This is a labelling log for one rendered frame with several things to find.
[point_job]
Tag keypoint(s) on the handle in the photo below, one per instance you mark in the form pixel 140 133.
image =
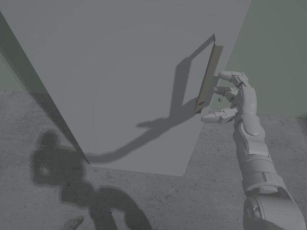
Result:
pixel 209 73

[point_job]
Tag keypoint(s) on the robot right forearm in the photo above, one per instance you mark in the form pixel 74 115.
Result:
pixel 259 175

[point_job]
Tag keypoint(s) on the right robot upper arm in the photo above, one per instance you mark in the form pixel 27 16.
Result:
pixel 271 213

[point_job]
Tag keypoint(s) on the right robot hand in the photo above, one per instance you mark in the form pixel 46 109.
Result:
pixel 245 99

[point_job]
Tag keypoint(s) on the left robot hand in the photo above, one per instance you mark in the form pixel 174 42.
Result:
pixel 72 224

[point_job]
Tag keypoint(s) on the fridge door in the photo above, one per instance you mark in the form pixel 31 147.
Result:
pixel 124 74

